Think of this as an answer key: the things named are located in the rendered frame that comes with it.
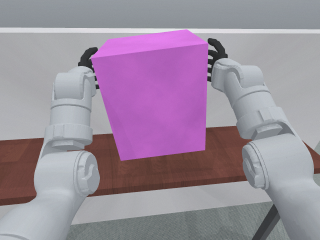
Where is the right robot hand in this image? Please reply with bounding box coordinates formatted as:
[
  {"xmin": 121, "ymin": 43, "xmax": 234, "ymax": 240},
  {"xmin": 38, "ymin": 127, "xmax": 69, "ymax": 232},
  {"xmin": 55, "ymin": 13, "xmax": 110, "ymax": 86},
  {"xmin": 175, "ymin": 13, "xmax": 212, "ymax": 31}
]
[{"xmin": 207, "ymin": 38, "xmax": 228, "ymax": 82}]

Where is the left robot forearm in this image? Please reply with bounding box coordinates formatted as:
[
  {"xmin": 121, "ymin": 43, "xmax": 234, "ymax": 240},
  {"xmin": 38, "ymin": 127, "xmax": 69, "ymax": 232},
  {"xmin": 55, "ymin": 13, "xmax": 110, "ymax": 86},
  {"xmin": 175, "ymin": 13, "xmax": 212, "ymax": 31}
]
[{"xmin": 34, "ymin": 66, "xmax": 97, "ymax": 192}]

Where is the robot right upper arm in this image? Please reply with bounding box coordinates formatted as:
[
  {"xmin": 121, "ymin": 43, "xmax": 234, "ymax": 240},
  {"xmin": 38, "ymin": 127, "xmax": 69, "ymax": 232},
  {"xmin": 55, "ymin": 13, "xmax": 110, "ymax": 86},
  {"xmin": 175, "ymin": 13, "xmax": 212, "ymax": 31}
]
[{"xmin": 242, "ymin": 133, "xmax": 320, "ymax": 240}]

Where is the table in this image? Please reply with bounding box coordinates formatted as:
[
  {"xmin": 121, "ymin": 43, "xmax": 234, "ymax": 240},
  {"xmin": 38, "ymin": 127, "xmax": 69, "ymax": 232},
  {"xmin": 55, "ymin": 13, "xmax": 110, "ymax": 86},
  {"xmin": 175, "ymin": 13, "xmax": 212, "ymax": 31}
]
[{"xmin": 0, "ymin": 126, "xmax": 320, "ymax": 240}]

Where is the left robot hand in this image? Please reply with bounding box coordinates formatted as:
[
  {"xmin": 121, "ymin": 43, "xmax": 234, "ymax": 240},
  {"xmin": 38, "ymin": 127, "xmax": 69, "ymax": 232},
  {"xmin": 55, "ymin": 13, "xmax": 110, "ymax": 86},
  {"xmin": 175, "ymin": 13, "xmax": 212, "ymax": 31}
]
[{"xmin": 78, "ymin": 47, "xmax": 100, "ymax": 89}]

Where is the right robot forearm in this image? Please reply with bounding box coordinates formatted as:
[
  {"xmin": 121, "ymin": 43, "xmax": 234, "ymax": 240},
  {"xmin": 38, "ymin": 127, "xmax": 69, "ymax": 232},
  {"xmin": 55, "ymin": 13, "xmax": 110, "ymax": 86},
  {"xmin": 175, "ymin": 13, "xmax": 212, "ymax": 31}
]
[{"xmin": 211, "ymin": 58, "xmax": 314, "ymax": 176}]

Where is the carton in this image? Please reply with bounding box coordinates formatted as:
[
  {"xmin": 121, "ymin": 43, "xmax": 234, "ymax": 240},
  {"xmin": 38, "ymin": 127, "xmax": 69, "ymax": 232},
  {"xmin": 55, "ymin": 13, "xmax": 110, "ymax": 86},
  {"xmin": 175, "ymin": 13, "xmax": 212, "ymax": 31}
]
[{"xmin": 91, "ymin": 29, "xmax": 209, "ymax": 161}]

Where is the robot left upper arm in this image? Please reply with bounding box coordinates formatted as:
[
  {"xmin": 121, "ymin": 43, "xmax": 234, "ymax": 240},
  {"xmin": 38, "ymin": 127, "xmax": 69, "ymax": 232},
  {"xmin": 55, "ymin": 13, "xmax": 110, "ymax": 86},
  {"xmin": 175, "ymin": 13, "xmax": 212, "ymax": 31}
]
[{"xmin": 0, "ymin": 150, "xmax": 100, "ymax": 240}]

